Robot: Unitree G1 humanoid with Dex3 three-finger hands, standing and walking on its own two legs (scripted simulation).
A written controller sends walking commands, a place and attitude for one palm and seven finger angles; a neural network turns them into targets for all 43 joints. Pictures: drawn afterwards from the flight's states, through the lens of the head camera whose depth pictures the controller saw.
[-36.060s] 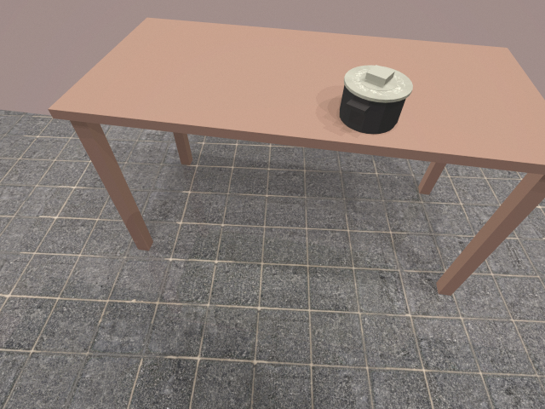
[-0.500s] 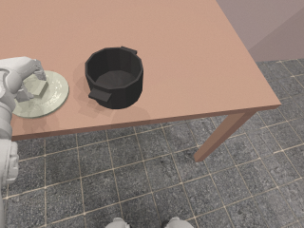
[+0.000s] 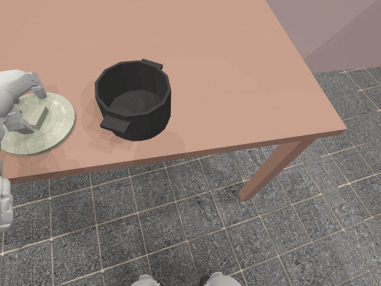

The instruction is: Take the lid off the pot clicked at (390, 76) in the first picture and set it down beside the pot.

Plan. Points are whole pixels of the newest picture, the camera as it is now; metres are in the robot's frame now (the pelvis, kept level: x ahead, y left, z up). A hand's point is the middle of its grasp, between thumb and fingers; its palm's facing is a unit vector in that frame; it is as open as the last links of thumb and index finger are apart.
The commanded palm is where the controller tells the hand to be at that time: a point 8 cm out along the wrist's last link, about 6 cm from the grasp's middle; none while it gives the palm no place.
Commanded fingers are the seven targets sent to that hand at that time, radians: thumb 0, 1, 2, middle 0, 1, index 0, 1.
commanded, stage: open the fingers wide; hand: left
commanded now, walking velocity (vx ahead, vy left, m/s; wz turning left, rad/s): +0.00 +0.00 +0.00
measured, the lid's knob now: (30, 116) +0.49 +0.31 +0.02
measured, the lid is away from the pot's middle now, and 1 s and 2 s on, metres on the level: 0.23 0.23 0.23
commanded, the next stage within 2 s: raise the empty hand in 0.20 s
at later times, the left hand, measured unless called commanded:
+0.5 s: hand (10, 106) +0.47 +0.32 +0.07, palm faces -0.39 -0.12 -0.91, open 11.0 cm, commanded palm +0.49 +0.32 +0.13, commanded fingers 0.00 -0.01 0.64 -0.34 -0.87 -0.34 -0.87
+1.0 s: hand out of the picture +0.47 +0.33 +0.12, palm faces -0.41 -0.13 -0.90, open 11.0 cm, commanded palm +0.49 +0.33 +0.18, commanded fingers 0.00 -0.01 0.64 -0.34 -0.87 -0.34 -0.87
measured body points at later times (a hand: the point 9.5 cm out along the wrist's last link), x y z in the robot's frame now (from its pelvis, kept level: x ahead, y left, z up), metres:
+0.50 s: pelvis +0.00 +0.01 +0.00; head +0.10 +0.04 +0.44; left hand +0.49 +0.33 +0.12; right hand +0.00 -0.27 -0.11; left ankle +0.00 +0.08 -0.71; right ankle +0.00 -0.14 -0.71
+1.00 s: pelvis +0.00 +0.01 +0.01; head +0.09 +0.03 +0.45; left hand +0.49 +0.33 +0.17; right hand -0.01 -0.27 -0.10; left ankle +0.00 +0.08 -0.71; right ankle +0.00 -0.14 -0.71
